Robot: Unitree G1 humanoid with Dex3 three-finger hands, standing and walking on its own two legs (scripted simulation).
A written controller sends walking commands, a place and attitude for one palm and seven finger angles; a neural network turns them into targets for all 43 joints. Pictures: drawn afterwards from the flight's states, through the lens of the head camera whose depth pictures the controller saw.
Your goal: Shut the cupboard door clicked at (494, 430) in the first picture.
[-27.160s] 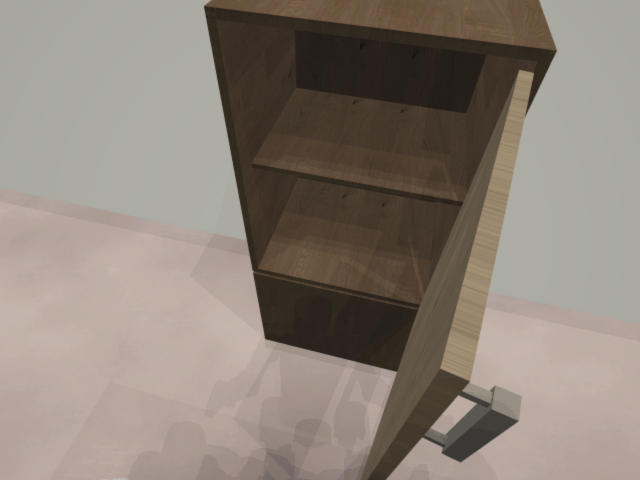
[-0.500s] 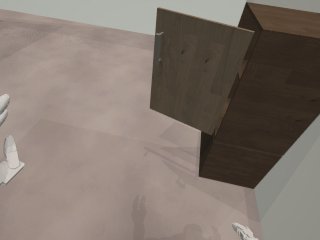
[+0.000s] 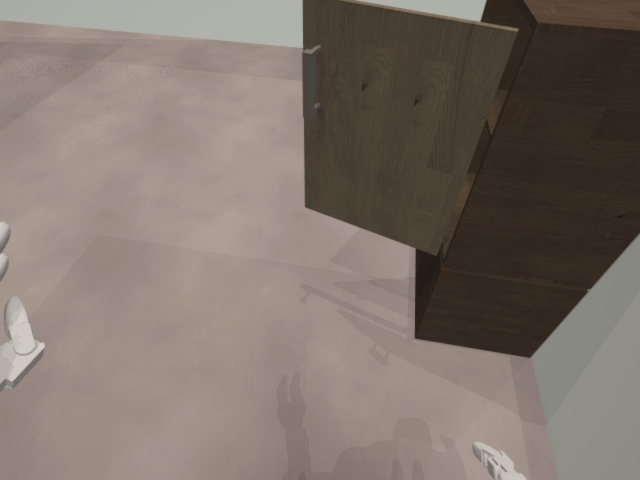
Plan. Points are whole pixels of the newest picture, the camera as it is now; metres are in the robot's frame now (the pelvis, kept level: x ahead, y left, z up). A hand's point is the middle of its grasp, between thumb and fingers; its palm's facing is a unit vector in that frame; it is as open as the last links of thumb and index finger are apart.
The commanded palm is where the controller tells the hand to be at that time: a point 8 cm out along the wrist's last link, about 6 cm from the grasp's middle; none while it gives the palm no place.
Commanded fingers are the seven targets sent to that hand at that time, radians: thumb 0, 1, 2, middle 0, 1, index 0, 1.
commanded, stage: stop stepping back and stand still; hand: left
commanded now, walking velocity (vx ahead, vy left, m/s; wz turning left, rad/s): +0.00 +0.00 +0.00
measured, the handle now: (313, 82) +0.92 +0.06 +0.08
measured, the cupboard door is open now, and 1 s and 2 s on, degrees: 72 72 72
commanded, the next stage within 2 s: let the arm hang, fingers relaxed in 0.34 s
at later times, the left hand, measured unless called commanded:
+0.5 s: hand (62, 348) +0.23 +0.29 +0.10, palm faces +0.31 -0.83 -0.47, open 7.4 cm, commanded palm none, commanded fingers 0.00 0.90 0.90 -0.20 -0.30 -0.20 -0.30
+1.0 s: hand out of the picture -0.06 +0.23 -0.17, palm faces +0.02 -0.98 -0.20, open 7.2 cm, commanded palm none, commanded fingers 0.00 0.90 0.90 -0.20 -0.30 -0.20 -0.30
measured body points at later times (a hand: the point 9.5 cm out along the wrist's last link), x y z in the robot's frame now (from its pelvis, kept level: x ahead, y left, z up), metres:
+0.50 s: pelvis +0.02 +0.02 +0.00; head +0.02 +0.02 +0.45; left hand +0.20 +0.33 +0.13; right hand +0.19 -0.21 -0.09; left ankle +0.03 +0.11 -0.73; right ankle -0.01 -0.08 -0.73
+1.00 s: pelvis +0.00 +0.04 +0.01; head +0.02 +0.05 +0.46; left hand -0.06 +0.28 -0.15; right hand -0.04 -0.19 -0.14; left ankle +0.03 +0.11 -0.73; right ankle -0.01 -0.08 -0.73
